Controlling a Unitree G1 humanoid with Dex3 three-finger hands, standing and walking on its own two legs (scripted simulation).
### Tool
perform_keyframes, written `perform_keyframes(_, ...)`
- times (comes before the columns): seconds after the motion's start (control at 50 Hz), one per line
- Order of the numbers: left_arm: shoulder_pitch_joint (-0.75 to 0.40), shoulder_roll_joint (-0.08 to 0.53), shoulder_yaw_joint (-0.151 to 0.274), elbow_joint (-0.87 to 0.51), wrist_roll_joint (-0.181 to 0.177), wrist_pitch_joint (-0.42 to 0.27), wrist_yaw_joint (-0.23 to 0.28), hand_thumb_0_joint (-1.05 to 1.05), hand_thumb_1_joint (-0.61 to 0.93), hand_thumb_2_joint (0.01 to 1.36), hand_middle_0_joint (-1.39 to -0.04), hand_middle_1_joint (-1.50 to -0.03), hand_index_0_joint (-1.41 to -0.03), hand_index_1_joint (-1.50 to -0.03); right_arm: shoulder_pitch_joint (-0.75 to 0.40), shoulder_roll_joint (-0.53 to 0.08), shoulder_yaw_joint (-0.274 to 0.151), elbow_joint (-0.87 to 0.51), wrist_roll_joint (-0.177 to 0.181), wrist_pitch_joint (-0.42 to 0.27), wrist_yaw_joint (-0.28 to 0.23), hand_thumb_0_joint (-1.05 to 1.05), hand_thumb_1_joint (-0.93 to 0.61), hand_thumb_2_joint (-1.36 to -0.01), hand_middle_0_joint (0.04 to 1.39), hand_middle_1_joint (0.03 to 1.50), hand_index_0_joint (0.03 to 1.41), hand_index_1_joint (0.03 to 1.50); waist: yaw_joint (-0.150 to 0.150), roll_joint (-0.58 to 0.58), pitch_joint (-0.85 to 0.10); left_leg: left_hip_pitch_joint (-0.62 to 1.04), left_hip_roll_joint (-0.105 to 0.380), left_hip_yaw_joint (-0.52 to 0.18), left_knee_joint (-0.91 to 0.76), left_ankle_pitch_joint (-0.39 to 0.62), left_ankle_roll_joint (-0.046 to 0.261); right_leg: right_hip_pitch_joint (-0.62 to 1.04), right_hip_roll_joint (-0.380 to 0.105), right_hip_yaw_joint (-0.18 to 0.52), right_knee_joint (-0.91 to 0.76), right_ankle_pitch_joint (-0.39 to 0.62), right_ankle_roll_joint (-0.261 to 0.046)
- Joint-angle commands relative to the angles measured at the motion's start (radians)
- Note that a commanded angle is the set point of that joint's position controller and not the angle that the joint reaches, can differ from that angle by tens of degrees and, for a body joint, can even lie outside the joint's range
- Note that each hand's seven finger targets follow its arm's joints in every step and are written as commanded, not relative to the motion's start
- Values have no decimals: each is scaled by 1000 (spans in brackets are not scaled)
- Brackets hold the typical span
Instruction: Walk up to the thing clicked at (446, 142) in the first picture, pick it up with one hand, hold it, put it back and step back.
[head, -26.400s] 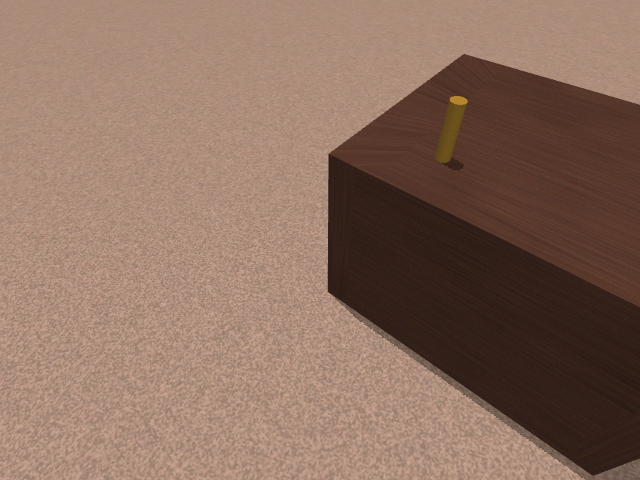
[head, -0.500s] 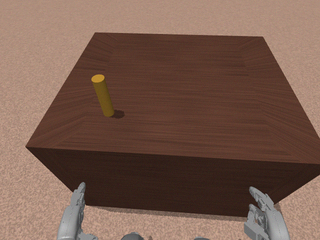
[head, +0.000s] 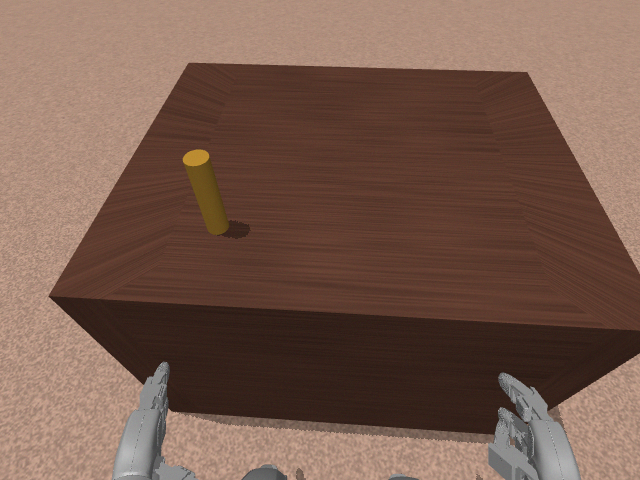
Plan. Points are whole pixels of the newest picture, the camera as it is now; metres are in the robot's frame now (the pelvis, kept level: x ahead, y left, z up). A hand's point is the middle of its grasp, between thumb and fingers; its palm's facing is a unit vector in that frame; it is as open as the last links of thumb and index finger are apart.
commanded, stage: home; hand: left
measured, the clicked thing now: (208, 195) +0.54 +0.22 +0.02
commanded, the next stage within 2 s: stand in 0.88 s
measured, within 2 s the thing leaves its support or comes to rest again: neither
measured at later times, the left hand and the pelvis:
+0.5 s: hand (191, 449) +0.17 +0.18 -0.04, palm faces +0.12 -0.96 -0.24, open 17.6 cm; pelvis +0.00 +0.00 +0.00, yaw +0 degrees
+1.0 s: hand out of the picture +0.07 +0.26 -0.11, palm faces -0.02 -0.93 -0.37, open 17.5 cm; pelvis -0.01 +0.01 +0.03, yaw +1 degrees
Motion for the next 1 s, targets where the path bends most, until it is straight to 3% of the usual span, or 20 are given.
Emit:
perform_keyframes(0.0, 7, 104, 68, -183, 3, -58, 11, 0, -574, 39, -48, -46, -48, -46, -17, -92, -52, -203, -6, -52, -11, 0, -897, -902, 201, 301, 201, 301, 7, -2, -88, 96, -27, 58, -153, 268, 29, 69, 21, -63, -161, 297, -30)
perform_keyframes(0.08, -20, 91, 49, -194, 5, -56, 11, 0, -596, 26, -45, -43, -46, -42, -18, -99, -64, -190, -9, -49, -11, 0, -897, -902, 201, 301, 201, 301, -2, 20, -77, 117, -19, 47, -173, 266, 24, 47, 28, -74, -150, 281, -33)
perform_keyframes(0.16, -14, 103, 63, -193, 5, -57, 13, 0, -584, 34, -47, -45, -47, -44, -23, -89, -54, -201, -7, -46, -8, 0, -897, -902, 201, 301, 201, 301, 9, 11, -85, 101, -23, 48, -165, 264, 25, 59, 24, -70, -152, 280, -32)
perform_keyframes(0.2, -12, 91, 52, -182, 6, -56, 11, 0, -579, 36, -47, -46, -48, -45, -2, -99, -62, -195, -9, -45, -11, 0, -897, -902, 201, 301, 201, 301, -8, -7, -76, 108, -21, 51, -163, 255, 27, 50, 26, -70, -160, 277, -29)
perform_keyframes(0.24, -19, 97, 59, -193, 3, -60, 11, 0, -575, 38, -48, -46, -48, -46, -17, -89, -53, -205, -7, -43, -10, 0, -897, -902, 201, 301, 201, 301, 3, -2, -76, 93, -26, 55, -160, 240, 28, 57, 21, -64, -168, 267, -29)
perform_keyframes(0.28, 2, 98, 61, -191, 7, -55, 12, 0, -589, 31, -46, -44, -47, -44, 0, -98, -67, -195, -10, -43, -9, 0, -897, -902, 201, 301, 201, 301, 3, 9, -102, 121, -21, 48, -165, 287, 24, 64, 27, -73, -148, 303, -31)
perform_keyframes(0.3, 46, 121, 95, -178, 13, -43, 29, 0, -564, 46, -49, -49, -50, -48, -85, -142, -58, 92, -4, -49, -18, 0, -897, -902, 201, 301, 201, 301, -4, 9, -74, 124, -13, 16, -155, 270, 23, 65, 43, -86, -152, 290, -33)
perform_keyframes(0.32, 58, 101, 67, -212, 9, -37, 30, 0, -562, 47, -49, -49, -50, -49, -96, -142, -55, 31, 1, -61, -24, 0, -897, -902, 201, 301, 201, 301, -8, 17, -76, 129, -18, 25, -159, 267, 25, 69, 41, -83, -171, 292, -34)
perform_keyframes(0.38, 37, 93, 46, -215, 5, -22, 42, 0, -585, 33, -47, -45, -47, -45, -127, -127, -42, 73, 3, -85, -31, 0, -897, -902, 201, 301, 201, 301, -16, -7, -63, 121, -18, 30, -149, 264, 29, 80, 36, -79, -184, 300, -30)
perform_keyframes(0.42, 29, 116, 64, -215, 9, -16, 50, 0, -557, 49, -50, -50, -50, -49, -133, -131, -44, 129, 0, -97, -39, 0, -897, -902, 201, 301, 201, 301, -22, 18, -52, 127, -17, 39, -145, 260, 31, 75, 32, -75, -193, 303, -30)
perform_keyframes(0.54, -2, 113, 52, -235, 13, 15, 62, 0, -553, 51, -50, -50, -51, -50, -195, -134, -47, 221, -7, -144, -53, 0, -897, -902, 201, 301, 201, 301, -33, 33, -66, 152, -12, 25, -156, 264, 30, 82, 35, -87, -198, 299, -33)
perform_keyframes(0.56, -148, 283, 92, 116, 142, -35, 22, 0, -583, 34, -47, -45, -47, -45, -269, -284, -84, 483, -135, -134, -11, 0, -898, -902, 201, 301, 201, 301, 0, 10, 94, 231, 13, -22, -187, 341, 75, 198, -25, -14, -246, 336, -103)
perform_keyframes(0.58, -125, 297, 107, 242, 141, -60, -2, 0, -573, 40, -48, -48, -49, -47, -249, -287, -94, 520, -150, -132, 7, 0, -898, -902, 201, 301, 201, 301, -12, -18, 23, 279, 14, -17, -182, 381, 91, 239, -36, 10, -236, 386, -120)
perform_keyframes(0.62, -140, 282, 89, 293, 122, -81, -25, 0, -586, 33, -47, -46, -47, -46, -260, -292, -87, 548, -138, -138, 26, 0, -898, -902, 201, 301, 201, 301, -8, 6, 45, 284, 19, -59, -209, 421, 115, 216, -30, 25, -215, 371, -129)
perform_keyframes(0.66, -167, 279, 74, 364, 93, -98, -41, 0, -591, 29, -46, -44, -47, -44, -295, -285, -86, 582, -100, -145, 51, 0, -898, -902, 201, 301, 201, 301, 13, 3, 49, 284, 21, -77, -248, 363, 119, 259, -28, 21, -237, 312, -123)
perform_keyframes(0.78, -250, 318, 80, 549, 82, -107, -56, 0, -536, 61, -52, -54, -52, -53, -312, -262, -89, 704, -80, -141, 74, 0, -898, -902, 201, 301, 201, 301, -2, -72, 90, 293, -7, -54, -270, 186, 97, 272, -69, 112, -381, 192, -127)
perform_keyframes(0.82, -267, 333, 82, 596, 80, -114, -54, 0, -536, 61, -52, -54, -52, -54, -295, -263, -90, 741, -81, -143, 74, 0, -898, -902, 201, 301, 201, 301, -14, -66, 81, 355, -5, -51, -280, 240, 94, 273, -87, 129, -394, 254, -130)
perform_keyframes(0.88, -269, 324, 77, 662, 68, -113, -49, 0, -560, 47, -50, -51, -50, -50, -291, -291, -94, 796, -79, -146, 72, 0, -899, -902, 201, 301, 201, 301, -3, 12, 97, 390, 28, -97, -348, 327, 105, 302, -53, 63, -366, 337, -106)
perform_keyframes(0.96, -256, 327, 74, 757, 55, -103, -45, 0, -566, 44, -49, -49, -49, -49, -310, -314, -89, 854, -77, -145, 65, 0, -898, -902, 201, 301, 201, 301, 13, 41, 106, 397, 67, -146, -441, 342, 114, 368, -36, 32, -370, 353, -90)
perform_keyframes(0.98, -250, 326, 71, 780, 58, -102, -46, 0, -486, 124, -129, -129, -129, -129, -320, -316, -88, 869, -74, -143, 64, 0, -900, -900, 200, 300, 200, 300, 20, 39, 120, 384, 64, -140, -447, 331, 106, 389, -43, 35, -399, 350, -93)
